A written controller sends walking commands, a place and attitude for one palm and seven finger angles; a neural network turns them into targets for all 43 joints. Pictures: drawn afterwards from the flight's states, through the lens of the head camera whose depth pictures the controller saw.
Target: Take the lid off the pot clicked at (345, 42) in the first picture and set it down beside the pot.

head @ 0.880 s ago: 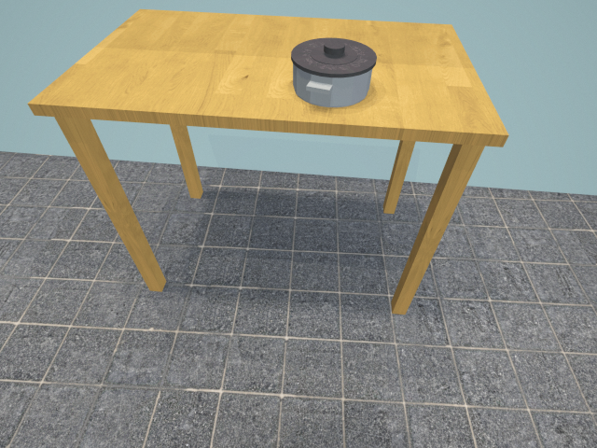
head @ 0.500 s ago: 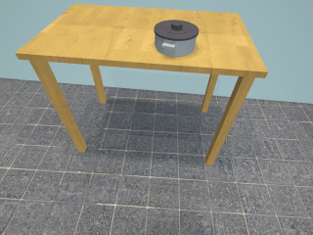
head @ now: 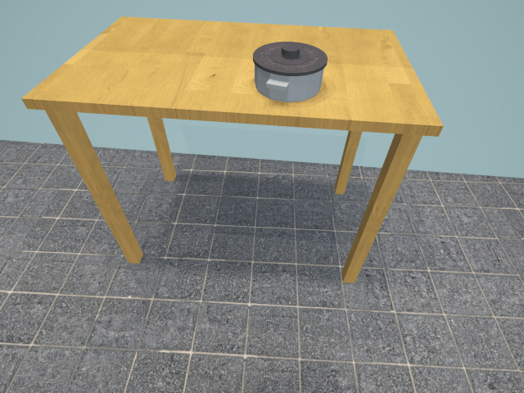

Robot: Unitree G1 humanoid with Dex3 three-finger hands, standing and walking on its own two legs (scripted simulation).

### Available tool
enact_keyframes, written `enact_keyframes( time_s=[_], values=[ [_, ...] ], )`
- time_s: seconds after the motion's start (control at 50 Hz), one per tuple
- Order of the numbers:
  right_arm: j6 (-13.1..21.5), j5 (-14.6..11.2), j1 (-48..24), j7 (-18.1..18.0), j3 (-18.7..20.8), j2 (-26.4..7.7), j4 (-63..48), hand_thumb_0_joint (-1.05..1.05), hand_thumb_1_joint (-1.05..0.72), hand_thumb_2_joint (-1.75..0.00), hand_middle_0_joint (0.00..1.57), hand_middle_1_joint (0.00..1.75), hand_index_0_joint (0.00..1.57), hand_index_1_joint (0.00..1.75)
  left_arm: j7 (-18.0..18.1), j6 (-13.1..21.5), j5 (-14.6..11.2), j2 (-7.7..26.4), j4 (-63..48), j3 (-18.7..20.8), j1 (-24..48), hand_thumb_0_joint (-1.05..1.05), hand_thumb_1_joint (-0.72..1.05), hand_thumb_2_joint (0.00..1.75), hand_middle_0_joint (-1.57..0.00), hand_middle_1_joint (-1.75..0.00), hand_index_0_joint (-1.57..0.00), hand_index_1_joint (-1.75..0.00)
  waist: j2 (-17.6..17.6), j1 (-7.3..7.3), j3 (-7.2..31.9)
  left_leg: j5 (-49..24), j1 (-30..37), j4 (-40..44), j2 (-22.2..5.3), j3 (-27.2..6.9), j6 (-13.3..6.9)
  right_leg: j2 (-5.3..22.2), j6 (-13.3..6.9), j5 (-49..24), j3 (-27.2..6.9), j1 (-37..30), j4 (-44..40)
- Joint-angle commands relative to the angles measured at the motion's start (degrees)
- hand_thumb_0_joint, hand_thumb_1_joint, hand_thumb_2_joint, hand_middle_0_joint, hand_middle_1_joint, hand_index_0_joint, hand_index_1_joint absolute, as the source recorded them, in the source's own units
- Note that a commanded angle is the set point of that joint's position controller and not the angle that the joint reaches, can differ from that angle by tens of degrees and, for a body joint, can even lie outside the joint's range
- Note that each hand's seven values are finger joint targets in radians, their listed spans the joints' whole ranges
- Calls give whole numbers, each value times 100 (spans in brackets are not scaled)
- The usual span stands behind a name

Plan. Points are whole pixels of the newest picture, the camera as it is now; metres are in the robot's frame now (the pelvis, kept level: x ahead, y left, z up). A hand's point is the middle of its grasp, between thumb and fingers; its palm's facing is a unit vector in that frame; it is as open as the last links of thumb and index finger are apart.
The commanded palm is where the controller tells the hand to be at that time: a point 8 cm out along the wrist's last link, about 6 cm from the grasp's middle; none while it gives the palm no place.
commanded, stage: take the last steps up to it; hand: left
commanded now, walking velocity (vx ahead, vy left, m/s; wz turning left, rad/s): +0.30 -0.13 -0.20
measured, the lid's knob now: (290, 50) +0.88 -0.01 +0.15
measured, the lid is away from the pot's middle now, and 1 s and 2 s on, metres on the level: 0.00 0.00 0.00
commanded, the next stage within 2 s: come to a stop and stand still in 0.92 s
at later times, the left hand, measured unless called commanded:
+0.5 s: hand out of the picture +0.07 +0.05 -0.16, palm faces +0.04 -0.99 -0.17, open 7.3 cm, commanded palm none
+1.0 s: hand (248, 290) +0.37 +0.06 -0.17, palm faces +0.04 -0.98 -0.19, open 7.3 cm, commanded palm none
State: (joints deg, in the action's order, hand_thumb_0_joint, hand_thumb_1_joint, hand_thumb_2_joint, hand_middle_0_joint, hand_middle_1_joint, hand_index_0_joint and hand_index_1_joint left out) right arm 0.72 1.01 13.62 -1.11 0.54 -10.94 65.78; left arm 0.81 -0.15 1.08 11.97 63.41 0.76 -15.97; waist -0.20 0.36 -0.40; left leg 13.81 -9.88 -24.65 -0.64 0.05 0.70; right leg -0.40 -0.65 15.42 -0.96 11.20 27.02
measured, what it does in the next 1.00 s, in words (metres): walks ahead: left foot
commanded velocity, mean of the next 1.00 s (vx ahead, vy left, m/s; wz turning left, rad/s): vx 0.26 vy -0.03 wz -0.01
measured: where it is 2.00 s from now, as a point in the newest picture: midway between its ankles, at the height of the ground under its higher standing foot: (300, 384)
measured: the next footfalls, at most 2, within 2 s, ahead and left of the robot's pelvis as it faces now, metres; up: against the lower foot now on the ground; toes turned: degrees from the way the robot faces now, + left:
left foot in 0.76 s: +0.37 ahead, -0.04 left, +0.00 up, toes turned +1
right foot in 1.14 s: +0.50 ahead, -0.31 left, +0.00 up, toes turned -8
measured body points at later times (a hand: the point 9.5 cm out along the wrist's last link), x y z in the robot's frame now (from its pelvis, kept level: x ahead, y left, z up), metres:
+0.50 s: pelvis +0.12 -0.10 +0.00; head +0.14 -0.11 +0.45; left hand +0.07 +0.11 -0.15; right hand +0.15 -0.34 -0.16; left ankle +0.18 +0.04 -0.66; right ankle +0.06 -0.14 -0.74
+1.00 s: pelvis +0.33 -0.12 +0.00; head +0.35 -0.12 +0.45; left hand +0.36 +0.11 -0.16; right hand +0.36 -0.37 -0.15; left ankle +0.33 -0.04 -0.74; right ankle +0.35 -0.27 -0.67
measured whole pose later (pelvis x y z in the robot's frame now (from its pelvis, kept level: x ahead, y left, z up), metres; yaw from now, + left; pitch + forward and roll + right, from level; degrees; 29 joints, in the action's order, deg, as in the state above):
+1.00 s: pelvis +0.33 -0.12 +0.00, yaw -4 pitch +0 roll +2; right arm 4.6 0.4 15.3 -2.1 3.0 -10.2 59.4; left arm 0.5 1.1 1.8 8.8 55.6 4.0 -17.5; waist -2.3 1.9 -1.8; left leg 13.4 -11.3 -24.0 3.1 5.8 -4.1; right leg 6.2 0.4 15.3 -0.7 33.6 62.5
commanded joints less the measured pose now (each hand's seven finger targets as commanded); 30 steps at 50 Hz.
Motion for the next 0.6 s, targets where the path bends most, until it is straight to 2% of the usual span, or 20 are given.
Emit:
enact_keyframes(
  time_s=[0.0,0.02,0.04,0.06,0.1,0.12,0.14,0.16,0.18,0.2,0.22,0.24,0.26,0.28,0.3,0.34,0.36,0.4,0.5,0.58],
  values=[
    [35,65,646,-20,305,-961,-209,0,-90,-90,20,30,20,30,-88,27,47,483,-343,185,-200,0,90,90,-20,-30,-20,-30,747,-211,-906,3035,-227,1440,-1230,-1598,-673,4,-110,1281,87,1408,608],
    [72,64,784,-51,382,-1111,-240,0,-90,-90,20,30,20,30,-122,36,52,362,-460,202,-95,0,90,90,-20,-30,-20,-30,937,-279,-974,3099,-61,1652,-1643,-2032,-931,-11,-94,911,260,1785,1274],
    [123,72,915,-60,421,-1148,-252,0,-90,-90,20,30,20,30,-155,39,54,338,-594,217,128,0,90,90,-20,-30,-20,-30,944,-358,-1042,2791,120,1805,-1887,-2236,-1121,158,-104,971,174,2215,1835],
    [172,80,982,-64,437,-1102,-266,0,-90,-90,20,30,20,30,-187,56,55,314,-687,248,253,0,90,90,-20,-30,-20,-30,798,-369,-1029,2365,288,1813,-1982,-2209,-1207,322,-113,984,7,2491,2117],
    [239,73,843,-71,442,-1037,-342,0,-90,-90,20,30,20,30,-247,111,30,294,-777,303,202,0,90,90,-20,-30,-20,-30,639,-253,-776,1772,205,1651,-1918,-1700,-1098,526,-110,890,-40,2191,1907],
    [254,84,650,-75,453,-1028,-402,0,-90,-90,20,30,20,30,-262,134,12,230,-773,314,29,0,90,90,-20,-30,-20,-30,789,-130,-656,1421,67,1487,-1832,-1375,-998,559,-112,868,6,1809,1557],
    [259,81,493,-69,448,-997,-447,0,-90,-90,20,30,20,30,-278,155,2,193,-714,332,-231,0,90,90,-20,-30,-20,-30,823,5,-493,1176,-277,1222,-1650,-957,-839,509,-110,679,149,1096,1019],
    [247,72,371,-63,427,-942,-449,0,-90,-90,20,30,20,30,-285,176,0,175,-541,353,-730,0,90,90,-20,-30,-20,-30,612,225,-256,1174,-677,646,-1327,-516,-644,280,-87,256,416,167,425],
    [238,58,362,-44,385,-731,-447,0,-90,-90,20,30,20,30,-236,211,18,360,-297,393,-1393,0,90,90,-20,-30,-20,-30,-109,500,-19,1458,-1336,-422,-835,-91,-416,197,-137,237,277,-873,-140],
    [225,-12,349,5,280,-303,-615,0,-90,-90,20,30,20,30,-130,272,51,996,-152,511,-1943,0,90,90,-20,-30,-20,-30,-1995,704,27,1967,-2826,-2224,-62,605,-140,1365,-533,1764,-1681,-1667,-1188],
    [237,22,-52,48,289,-343,-845,0,-90,-90,20,30,20,30,-30,269,-30,1091,-122,527,-2249,0,90,90,-20,-30,-20,-30,-1962,782,-254,2095,-3301,-3469,-77,402,-200,2177,-900,2268,-3096,-1270,-1981],
    [228,40,-123,72,342,-430,-846,0,-90,-90,20,30,20,30,9,273,-44,944,-188,501,-1954,0,90,90,-20,-30,-20,-30,-1268,538,-554,1571,-3437,-4047,-342,58,-262,2112,-1057,2436,-2884,-910,-1998],
    [217,48,-86,91,350,-418,-784,0,-90,-90,20,30,20,30,22,310,-39,717,-280,447,-1580,0,90,90,-20,-30,-20,-30,-925,328,-633,1129,-3266,-4309,-470,13,-285,1927,-1070,2432,-2685,-427,-1939],
    [205,67,38,104,359,-350,-699,0,-90,-90,20,30,20,30,29,346,-17,540,-350,403,-1233,0,90,90,-20,-30,-20,-30,-548,128,-648,802,-3139,-4393,-551,25,-236,1822,-1111,1988,-2335,-235,-1850],
    [179,80,231,119,378,-274,-609,0,-90,-90,20,30,20,30,48,381,-10,382,-420,372,-1003,0,90,90,-20,-30,-20,-30,-297,-19,-571,542,-2913,-4312,-652,44,-192,1692,-1090,1390,-1809,-162,-1787],
    [146,72,252,131,341,-104,-606,0,-90,-90,20,30,20,30,53,462,-2,189,-410,310,-1088,0,90,90,-20,-30,-20,-30,-130,-86,-624,137,-2866,-4099,-619,187,-97,1450,-1078,-61,-1214,-180,-1731],
    [130,59,208,130,343,-66,-623,0,-90,-90,20,30,20,30,57,493,-8,172,-340,297,-1210,0,90,90,-20,-30,-20,-30,-174,-78,-618,24,-2944,-4008,-601,231,-59,1404,-1082,-683,-1043,-344,-1691],
    [119,37,98,138,361,-50,-709,0,-90,-90,20,30,20,30,80,534,-3,181,-262,283,-1409,0,90,90,-20,-30,-20,-30,-190,-58,-500,-135,-3090,-3804,-591,244,-42,1405,-1141,-1285,-919,-695,-1657],
    [174,13,-624,155,333,-4,-984,0,-90,-90,20,30,20,30,131,573,6,63,-67,249,-1827,0,90,90,-20,-30,-20,-30,-297,139,-463,-298,-3369,-3080,-476,372,-83,1308,-1066,-2918,-720,-1380,-1418],
    [221,-16,-1137,170,284,80,-1145,0,-90,-90,20,30,20,30,174,568,8,-42,36,222,-2003,0,90,90,-20,-30,-20,-30,-386,248,-752,-344,-3109,-2381,-248,602,-185,1167,-842,-4189,-497,-1501,-1335]
  ],
)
